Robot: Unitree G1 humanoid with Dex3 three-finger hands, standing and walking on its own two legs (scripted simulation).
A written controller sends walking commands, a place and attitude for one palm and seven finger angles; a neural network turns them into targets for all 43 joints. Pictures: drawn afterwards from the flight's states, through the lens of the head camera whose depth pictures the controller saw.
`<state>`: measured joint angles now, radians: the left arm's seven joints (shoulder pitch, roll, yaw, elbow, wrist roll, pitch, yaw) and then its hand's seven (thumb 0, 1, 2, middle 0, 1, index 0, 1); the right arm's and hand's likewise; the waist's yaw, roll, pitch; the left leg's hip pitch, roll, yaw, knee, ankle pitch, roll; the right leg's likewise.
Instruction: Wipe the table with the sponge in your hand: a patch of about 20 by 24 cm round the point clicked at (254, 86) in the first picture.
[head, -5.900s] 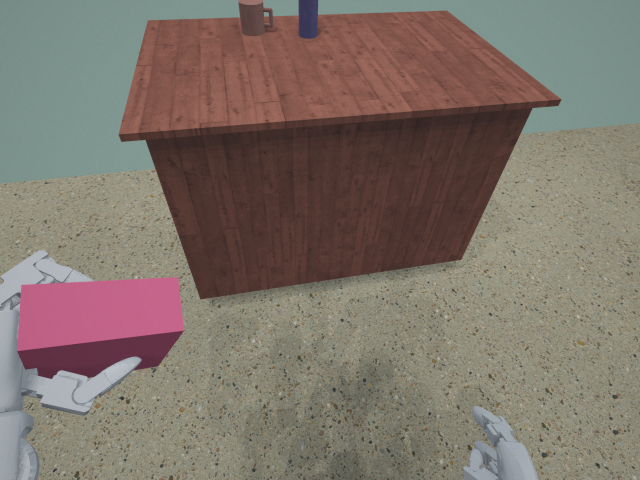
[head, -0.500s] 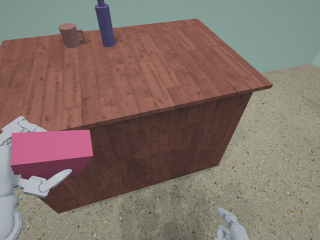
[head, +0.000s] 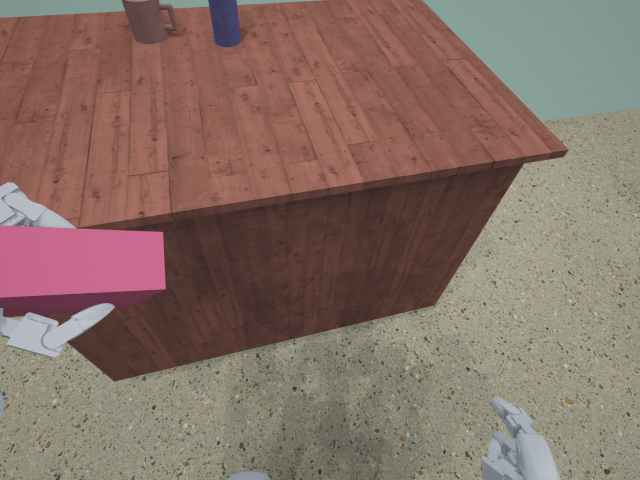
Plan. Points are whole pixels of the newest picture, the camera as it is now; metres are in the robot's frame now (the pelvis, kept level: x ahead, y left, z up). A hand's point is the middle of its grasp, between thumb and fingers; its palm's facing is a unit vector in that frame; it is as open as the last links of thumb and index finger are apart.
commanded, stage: look again from close up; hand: left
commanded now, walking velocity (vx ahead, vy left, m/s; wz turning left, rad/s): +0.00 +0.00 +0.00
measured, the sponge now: (98, 275) +0.25 +0.25 +0.16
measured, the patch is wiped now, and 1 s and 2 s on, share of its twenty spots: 0.00 0.00 0.00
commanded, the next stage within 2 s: shuffle to correct the standing spot in 0.20 s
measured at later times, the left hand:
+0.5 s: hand out of the picture +0.22 +0.31 +0.17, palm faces +0.46 -0.83 -0.33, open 9.6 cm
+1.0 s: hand (93, 189) +0.35 +0.29 +0.16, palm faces +0.31 -0.85 -0.42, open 9.6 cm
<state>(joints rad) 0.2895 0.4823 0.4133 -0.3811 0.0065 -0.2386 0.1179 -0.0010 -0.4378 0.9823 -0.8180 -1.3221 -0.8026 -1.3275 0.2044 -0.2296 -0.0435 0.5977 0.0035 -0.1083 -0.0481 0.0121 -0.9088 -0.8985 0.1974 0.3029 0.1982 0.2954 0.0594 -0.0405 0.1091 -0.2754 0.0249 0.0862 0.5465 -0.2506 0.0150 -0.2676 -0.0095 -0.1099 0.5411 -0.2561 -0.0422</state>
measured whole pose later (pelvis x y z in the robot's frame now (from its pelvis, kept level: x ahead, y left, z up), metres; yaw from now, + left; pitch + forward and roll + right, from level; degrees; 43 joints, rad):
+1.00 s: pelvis +0.10 +0.07 -0.01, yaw -5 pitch -1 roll -1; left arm 0.43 0.40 0.41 -0.49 -0.03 -0.25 0.12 0.00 -0.44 0.99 -0.82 -1.32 -0.80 -1.33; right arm 0.21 -0.21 -0.02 0.56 -0.01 -0.10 0.00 0.01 -0.91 -0.90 0.20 0.30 0.20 0.30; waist -0.02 -0.03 0.08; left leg -0.16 -0.05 0.12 0.62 -0.44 0.10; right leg -0.44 0.01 0.00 1.14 -0.51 -0.02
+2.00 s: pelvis +0.21 +0.15 +0.00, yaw -4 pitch -2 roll -1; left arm 0.42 0.38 0.35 -0.48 -0.04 -0.17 0.12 0.00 -0.44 0.99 -0.82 -1.33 -0.80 -1.33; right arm 0.18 -0.16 0.05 0.59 0.01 -0.14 -0.03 0.01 -0.90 -0.90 0.21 0.30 0.21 0.30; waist 0.03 -0.01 0.08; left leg -0.24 0.05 0.09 0.50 -0.22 0.01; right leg -0.23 0.01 -0.02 0.45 -0.18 0.00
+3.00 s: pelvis +0.24 +0.18 +0.01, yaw -2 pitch -1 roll -1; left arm 0.41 0.38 0.37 -0.51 -0.03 -0.19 0.10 0.00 -0.43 0.99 -0.81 -1.33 -0.80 -1.34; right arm 0.15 -0.18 0.02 0.56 0.02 -0.17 -0.02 0.01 -0.90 -0.90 0.20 0.30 0.20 0.30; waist 0.03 -0.05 0.12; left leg -0.21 -0.01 0.07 0.49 -0.26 0.05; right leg -0.18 -0.02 0.00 0.42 -0.21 0.04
